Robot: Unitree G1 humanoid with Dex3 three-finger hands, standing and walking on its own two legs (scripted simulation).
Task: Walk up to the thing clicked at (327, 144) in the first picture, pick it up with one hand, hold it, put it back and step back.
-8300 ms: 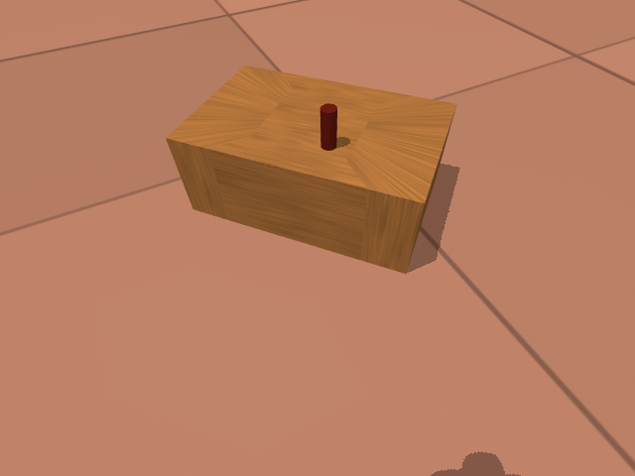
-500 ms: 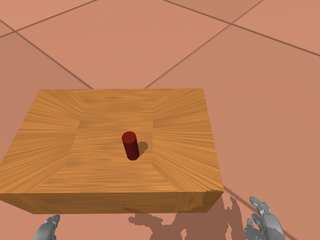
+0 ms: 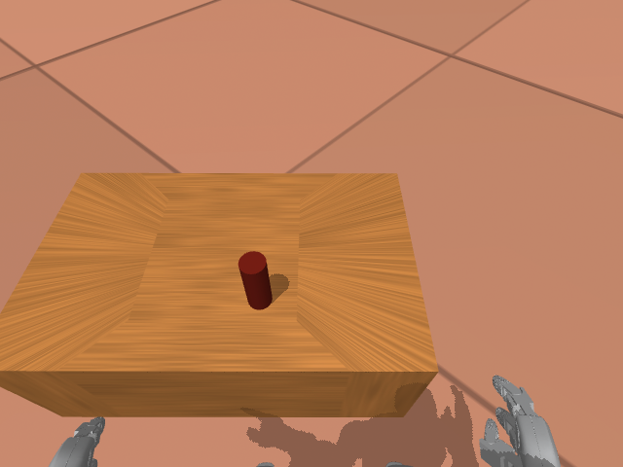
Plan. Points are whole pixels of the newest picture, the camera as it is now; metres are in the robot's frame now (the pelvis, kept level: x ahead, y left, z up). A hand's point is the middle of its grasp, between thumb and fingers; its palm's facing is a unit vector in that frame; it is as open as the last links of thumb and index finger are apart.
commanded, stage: go down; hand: left
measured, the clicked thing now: (256, 282) +0.53 +0.14 -0.25
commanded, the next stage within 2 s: none
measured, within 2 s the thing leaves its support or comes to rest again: neither
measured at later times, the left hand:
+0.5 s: hand (105, 339) +0.30 +0.30 -0.01, palm faces +0.12 -0.97 -0.20, open 17.3 cm
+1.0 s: hand (96, 282) +0.37 +0.32 +0.02, palm faces +0.10 -0.99 -0.12, open 17.2 cm
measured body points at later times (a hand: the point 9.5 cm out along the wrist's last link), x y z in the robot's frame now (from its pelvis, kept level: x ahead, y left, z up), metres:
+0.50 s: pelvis -0.01 +0.00 +0.01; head +0.04 +0.01 +0.45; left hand +0.29 +0.35 +0.00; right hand +0.11 -0.27 -0.08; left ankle +0.00 +0.11 -0.68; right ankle +0.00 -0.13 -0.68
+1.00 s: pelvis -0.02 +0.00 +0.00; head +0.08 +0.02 +0.43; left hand +0.36 +0.37 +0.03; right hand +0.01 -0.29 -0.10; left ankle +0.00 +0.11 -0.68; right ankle +0.00 -0.13 -0.68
